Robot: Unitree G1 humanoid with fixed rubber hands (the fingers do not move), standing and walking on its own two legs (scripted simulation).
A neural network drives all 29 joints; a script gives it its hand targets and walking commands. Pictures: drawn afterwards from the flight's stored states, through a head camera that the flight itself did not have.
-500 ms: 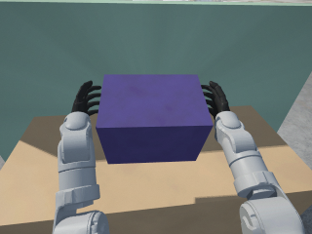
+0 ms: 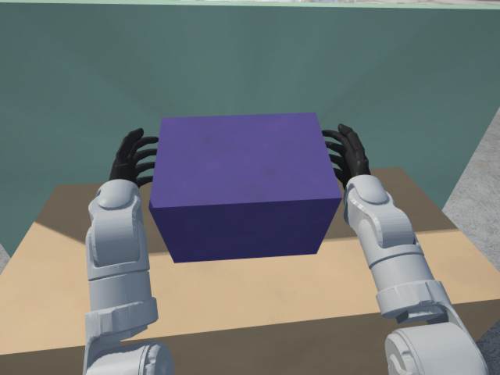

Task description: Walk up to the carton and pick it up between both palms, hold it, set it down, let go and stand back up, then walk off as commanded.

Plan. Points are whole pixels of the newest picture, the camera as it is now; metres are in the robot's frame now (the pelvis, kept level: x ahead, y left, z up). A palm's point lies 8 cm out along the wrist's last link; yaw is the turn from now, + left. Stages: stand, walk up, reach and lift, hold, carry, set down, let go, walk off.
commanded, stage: hold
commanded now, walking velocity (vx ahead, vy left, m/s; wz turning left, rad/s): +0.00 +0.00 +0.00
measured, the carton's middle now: (243, 189) +0.39 +0.01 +0.16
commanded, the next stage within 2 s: none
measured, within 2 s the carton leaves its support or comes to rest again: neither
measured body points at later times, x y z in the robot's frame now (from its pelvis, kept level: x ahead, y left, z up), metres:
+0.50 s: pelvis +0.02 +0.00 +0.00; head -0.02 +0.02 +0.45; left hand +0.40 +0.18 +0.20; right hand +0.40 -0.17 +0.19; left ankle +0.03 +0.13 -0.75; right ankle +0.00 -0.13 -0.75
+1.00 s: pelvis -0.01 +0.00 +0.00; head -0.08 +0.02 +0.44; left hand +0.35 +0.19 +0.22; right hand +0.36 -0.16 +0.21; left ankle +0.03 +0.13 -0.75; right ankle +0.00 -0.13 -0.75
